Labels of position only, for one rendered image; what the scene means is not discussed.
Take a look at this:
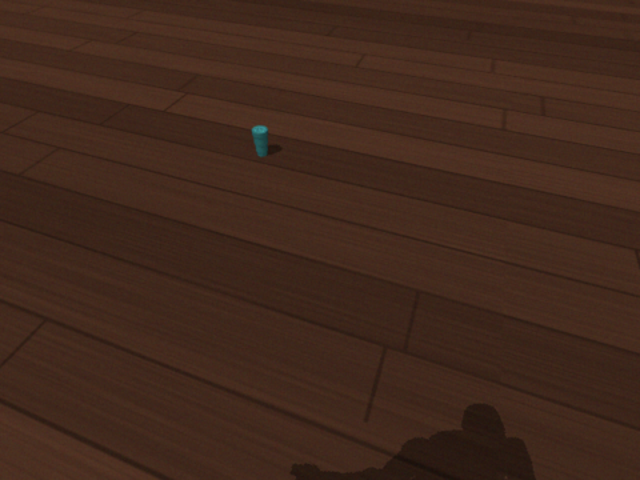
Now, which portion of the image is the cup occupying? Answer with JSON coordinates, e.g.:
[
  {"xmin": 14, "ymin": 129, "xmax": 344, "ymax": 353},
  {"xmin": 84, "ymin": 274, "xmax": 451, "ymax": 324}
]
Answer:
[{"xmin": 252, "ymin": 125, "xmax": 268, "ymax": 157}]

